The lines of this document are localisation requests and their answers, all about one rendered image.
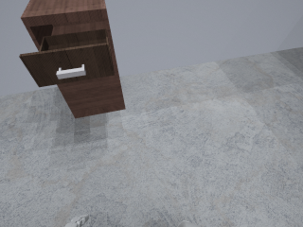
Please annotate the handle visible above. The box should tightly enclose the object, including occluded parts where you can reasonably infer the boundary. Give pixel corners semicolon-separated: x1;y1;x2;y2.
56;64;86;79

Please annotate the robot left hand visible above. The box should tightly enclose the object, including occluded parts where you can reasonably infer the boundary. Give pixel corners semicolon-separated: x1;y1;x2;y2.
64;215;89;227

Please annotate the drawer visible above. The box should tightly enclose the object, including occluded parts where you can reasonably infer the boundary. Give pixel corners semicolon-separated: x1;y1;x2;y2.
19;28;115;88

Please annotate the cabinet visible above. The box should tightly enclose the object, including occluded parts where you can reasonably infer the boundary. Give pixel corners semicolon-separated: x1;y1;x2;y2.
21;0;126;118

